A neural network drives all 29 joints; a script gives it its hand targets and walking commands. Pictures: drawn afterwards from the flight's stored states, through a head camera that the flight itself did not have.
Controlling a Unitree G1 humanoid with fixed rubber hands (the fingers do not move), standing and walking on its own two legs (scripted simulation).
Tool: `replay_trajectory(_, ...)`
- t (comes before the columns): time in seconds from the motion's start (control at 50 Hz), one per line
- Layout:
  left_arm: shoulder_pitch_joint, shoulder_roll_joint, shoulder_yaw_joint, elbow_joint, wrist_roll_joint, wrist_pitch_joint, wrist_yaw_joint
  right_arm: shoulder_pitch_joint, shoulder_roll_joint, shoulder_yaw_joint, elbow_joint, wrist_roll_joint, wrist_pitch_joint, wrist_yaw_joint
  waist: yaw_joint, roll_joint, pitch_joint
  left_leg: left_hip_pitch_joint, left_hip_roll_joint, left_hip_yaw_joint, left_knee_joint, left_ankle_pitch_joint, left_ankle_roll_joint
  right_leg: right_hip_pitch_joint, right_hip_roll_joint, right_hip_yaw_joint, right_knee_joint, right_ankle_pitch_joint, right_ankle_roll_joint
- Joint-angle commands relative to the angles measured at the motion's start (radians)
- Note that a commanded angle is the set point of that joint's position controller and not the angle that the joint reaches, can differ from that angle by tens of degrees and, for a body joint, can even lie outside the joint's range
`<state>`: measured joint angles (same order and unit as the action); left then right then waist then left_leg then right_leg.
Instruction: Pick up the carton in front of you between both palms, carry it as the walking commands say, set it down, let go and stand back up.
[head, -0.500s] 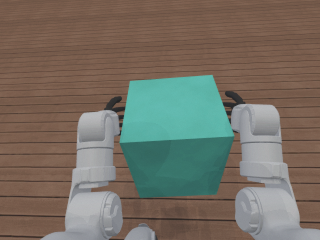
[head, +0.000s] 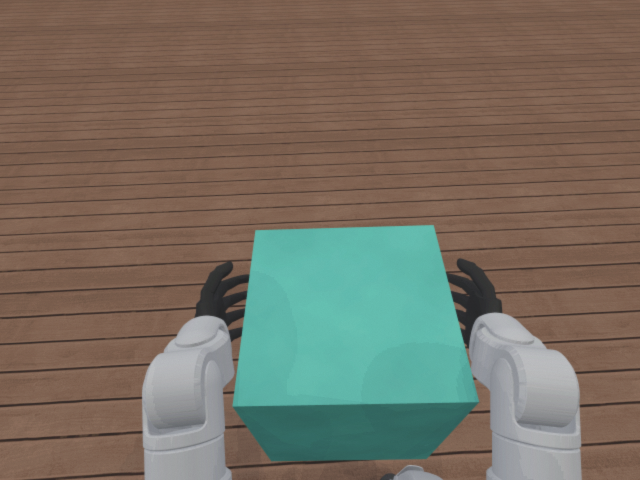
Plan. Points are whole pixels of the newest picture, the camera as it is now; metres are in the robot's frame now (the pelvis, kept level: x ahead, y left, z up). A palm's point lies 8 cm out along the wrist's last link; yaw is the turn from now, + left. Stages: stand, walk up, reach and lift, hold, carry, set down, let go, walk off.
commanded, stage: carry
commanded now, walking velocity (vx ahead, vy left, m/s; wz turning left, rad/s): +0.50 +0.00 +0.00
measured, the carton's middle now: (346, 352) +0.27 +0.00 +0.02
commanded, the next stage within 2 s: none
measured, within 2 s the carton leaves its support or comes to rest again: neither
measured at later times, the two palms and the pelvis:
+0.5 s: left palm (254, 163) +0.56 +0.13 +0.10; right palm (436, 159) +0.58 -0.16 +0.10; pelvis +0.31 -0.03 +0.01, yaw +3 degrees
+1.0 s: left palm (250, 84) +0.90 +0.18 +0.08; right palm (382, 81) +0.90 -0.11 +0.08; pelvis +0.64 +0.03 +0.01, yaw +0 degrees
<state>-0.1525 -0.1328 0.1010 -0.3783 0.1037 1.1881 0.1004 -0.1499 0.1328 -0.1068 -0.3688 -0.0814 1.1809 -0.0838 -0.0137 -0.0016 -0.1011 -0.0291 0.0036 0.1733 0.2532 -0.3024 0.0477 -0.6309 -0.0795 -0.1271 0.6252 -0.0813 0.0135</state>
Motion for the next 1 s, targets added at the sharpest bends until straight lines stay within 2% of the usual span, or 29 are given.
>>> replay_trajectory(0.0,-0.441,-0.856,-0.707,-0.035,-0.377,0.034,-0.246,-0.429,0.827,0.689,-0.037,0.365,0.036,0.259,-0.009,0.136,-0.150,0.140,0.213,-0.070,-0.020,0.634,0.063,0.042,0.032,-0.062,-0.096,0.090,-0.024)
replay_trajectory(0.06,-0.449,-0.806,-0.681,0.017,-0.376,0.067,-0.256,-0.454,0.785,0.673,-0.004,0.351,0.065,0.253,0.005,0.159,-0.133,0.094,0.208,-0.023,0.108,0.779,0.028,0.239,0.075,-0.119,-0.159,0.046,-0.046)
replay_trajectory(0.08,-0.445,-0.800,-0.668,0.041,-0.373,0.073,-0.258,-0.466,0.773,0.670,0.007,0.351,0.074,0.252,0.018,0.135,-0.165,0.033,0.174,0.027,0.242,0.773,0.004,0.395,0.116,-0.163,-0.193,-0.005,-0.047)
replay_trajectory(0.1,-0.450,-0.795,-0.657,0.058,-0.370,0.078,-0.260,-0.480,0.762,0.667,0.021,0.350,0.081,0.250,0.030,0.089,-0.216,-0.124,0.150,0.036,0.410,0.610,-0.022,0.606,0.065,-0.100,-0.165,-0.093,-0.055)
replay_trajectory(0.12,-0.473,-0.771,-0.642,0.080,-0.363,0.080,-0.261,-0.506,0.772,0.675,0.027,0.355,0.091,0.247,0.037,-0.111,-0.292,-0.419,0.074,0.005,0.728,0.327,-0.062,0.832,-0.213,0.353,-0.226,-0.316,-0.168)
replay_trajectory(0.14,-0.461,-0.798,-0.633,0.122,-0.364,0.075,-0.263,-0.533,0.776,0.680,0.020,0.358,0.096,0.248,0.054,-0.320,-0.320,-0.630,-0.050,-0.059,0.958,-0.137,-0.071,0.893,-0.356,0.708,-0.406,-0.293,-0.269)
replay_trajectory(0.16,-0.473,-0.829,-0.641,0.109,-0.380,0.073,-0.267,-0.544,0.816,0.684,0.051,0.364,0.092,0.250,0.034,-0.220,-0.281,-0.680,0.018,-0.161,1.081,-0.151,-0.035,0.838,-0.353,0.639,-0.400,-0.216,-0.268)
replay_trajectory(0.2,-0.527,-0.913,-0.668,0.079,-0.405,0.055,-0.275,-0.552,0.891,0.685,0.058,0.370,0.068,0.256,0.026,-0.044,-0.255,-0.642,0.109,-0.193,1.032,-0.040,-0.015,0.659,-0.293,0.436,-0.411,-0.162,-0.199)
replay_trajectory(0.22,-0.554,-0.941,-0.679,0.066,-0.413,0.045,-0.280,-0.553,0.918,0.690,0.062,0.367,0.056,0.256,0.020,-0.024,-0.242,-0.605,0.138,-0.198,0.951,0.014,-0.020,0.579,-0.270,0.356,-0.442,-0.216,-0.164)
replay_trajectory(0.24,-0.559,-0.958,-0.689,0.061,-0.419,0.035,-0.284,-0.550,0.933,0.696,0.059,0.363,0.045,0.254,0.018,-0.049,-0.241,-0.571,0.141,-0.173,0.901,0.048,-0.029,0.530,-0.246,0.283,-0.462,-0.250,-0.144)
replay_trajectory(0.28,-0.541,-0.960,-0.695,0.064,-0.423,0.020,-0.290,-0.530,0.958,0.712,0.059,0.354,0.026,0.247,0.018,-0.089,-0.235,-0.556,0.139,-0.137,0.795,0.085,-0.048,0.495,-0.220,0.197,-0.499,-0.276,-0.137)
replay_trajectory(0.32,-0.513,-0.942,-0.699,0.054,-0.426,0.012,-0.294,-0.499,0.956,0.715,0.050,0.344,0.013,0.239,0.020,-0.108,-0.221,-0.579,0.142,-0.107,0.674,0.116,-0.071,0.514,-0.213,0.157,-0.531,-0.266,-0.148)
replay_trajectory(0.38,-0.492,-0.912,-0.702,0.022,-0.426,0.010,-0.294,-0.475,0.938,0.719,0.026,0.342,0.008,0.231,0.023,-0.098,-0.188,-0.624,0.136,-0.069,0.502,0.209,-0.083,0.585,-0.192,0.112,-0.539,-0.181,-0.149)
replay_trajectory(0.46,-0.445,-0.863,-0.684,0.003,-0.409,0.025,-0.283,-0.458,0.892,0.721,-0.008,0.350,0.027,0.228,0.027,-0.107,-0.140,-0.648,0.112,-0.035,0.370,0.296,-0.073,0.677,-0.169,0.058,-0.522,-0.034,-0.139)
replay_trajectory(0.54,-0.410,-0.830,-0.667,0.027,-0.385,0.044,-0.273,-0.449,0.848,0.716,-0.007,0.357,0.053,0.234,0.034,-0.130,-0.083,-0.637,0.086,0.001,0.270,0.283,-0.047,0.751,-0.169,0.024,-0.464,0.135,-0.133)
replay_trajectory(0.58,-0.414,-0.829,-0.668,0.035,-0.381,0.050,-0.271,-0.451,0.841,0.711,-0.003,0.361,0.060,0.239,0.034,-0.150,-0.078,-0.563,0.071,0.026,0.223,0.258,-0.027,0.765,-0.169,0.003,-0.401,0.233,-0.114)
replay_trajectory(0.6,-0.419,-0.832,-0.672,0.037,-0.382,0.051,-0.271,-0.453,0.841,0.707,0.001,0.363,0.061,0.241,0.032,-0.155,-0.099,-0.478,0.046,0.054,0.203,0.225,-0.017,0.755,-0.164,-0.017,-0.330,0.338,-0.102)
replay_trajectory(0.62,-0.427,-0.835,-0.677,0.038,-0.386,0.051,-0.271,-0.443,0.846,0.701,0.014,0.361,0.060,0.244,0.017,-0.129,-0.145,-0.312,-0.002,0.104,0.158,0.201,-0.013,0.704,-0.133,-0.072,-0.184,0.423,-0.079)
replay_trajectory(0.64,-0.433,-0.836,-0.684,0.036,-0.387,0.051,-0.270,-0.419,0.845,0.689,0.035,0.357,0.057,0.247,-0.001,-0.076,-0.228,-0.053,0.017,0.071,0.184,0.151,-0.006,0.560,-0.101,-0.099,0.005,0.368,-0.048)
replay_trajectory(0.66,-0.448,-0.840,-0.696,0.024,-0.392,0.052,-0.271,-0.408,0.841,0.677,0.042,0.345,0.051,0.251,-0.013,0.100,-0.321,0.183,0.257,-0.306,0.111,-0.036,0.058,0.305,-0.037,-0.087,0.279,0.121,-0.001)
replay_trajectory(0.68,-0.478,-0.862,-0.709,0.005,-0.398,0.052,-0.273,-0.416,0.864,0.680,0.076,0.344,0.038,0.255,-0.008,0.348,-0.358,0.376,0.446,-0.679,0.009,0.027,0.175,-0.014,0.097,-0.033,0.533,-0.347,0.029)
replay_trajectory(0.7,-0.489,-0.881,-0.721,0.013,-0.405,0.043,-0.276,-0.403,0.896,0.682,0.069,0.355,0.027,0.256,-0.008,0.296,-0.341,0.346,0.426,-0.648,0.003,0.192,0.184,-0.094,0.058,0.089,0.665,-0.391,-0.002)
replay_trajectory(0.72,-0.499,-0.914,-0.725,0.011,-0.415,0.029,-0.280,-0.413,0.931,0.690,0.052,0.359,0.015,0.258,-0.011,0.217,-0.339,0.292,0.396,-0.538,0.034,0.312,0.166,-0.104,0.017,0.117,0.705,-0.367,-0.026)
replay_trajectory(0.74,-0.499,-0.943,-0.731,0.008,-0.419,0.014,-0.282,-0.431,0.964,0.701,0.034,0.364,0.002,0.259,-0.006,0.089,-0.331,0.227,0.380,-0.457,0.039,0.330,0.131,-0.093,-0.029,0.137,0.660,-0.304,-0.037)
replay_trajectory(0.76,-0.487,-0.960,-0.740,0.005,-0.417,0.000,-0.282,-0.446,0.989,0.713,0.019,0.374,-0.010,0.261,0.002,0.048,-0.313,0.144,0.362,-0.384,0.013,0.315,0.099,-0.052,-0.056,0.141,0.586,-0.252,-0.039)
replay_trajectory(0.78,-0.476,-0.978,-0.748,0.008,-0.411,-0.011,-0.280,-0.452,0.997,0.720,0.010,0.378,-0.020,0.262,0.007,0.065,-0.313,0.097,0.345,-0.322,-0.017,0.257,0.079,-0.017,-0.061,0.132,0.527,-0.215,-0.035)
replay_trajectory(0.84,-0.411,-0.991,-0.752,0.009,-0.394,-0.038,-0.270,-0.414,0.988,0.739,-0.011,0.386,-0.035,0.270,0.006,0.117,-0.276,0.049,0.309,-0.211,-0.083,0.193,0.085,-0.014,-0.054,0.075,0.373,-0.144,-0.010)
replay_trajectory(0.92,-0.370,-0.957,-0.752,-0.016,-0.375,-0.044,-0.258,-0.383,0.939,0.744,-0.042,0.393,-0.036,0.275,0.002,0.117,-0.197,0.071,0.262,-0.110,-0.099,0.300,0.084,-0.040,-0.043,0.010,0.124,-0.026,0.010)
replay_trajectory(0.98,-0.380,-0.908,-0.749,-0.061,-0.384,-0.027,-0.253,-0.385,0.885,0.737,-0.078,0.390,-0.023,0.268,-0.002,0.130,-0.141,0.082,0.242,-0.061,-0.090,0.381,0.071,-0.007,-0.017,-0.038,-0.003,0.045,-0.002)
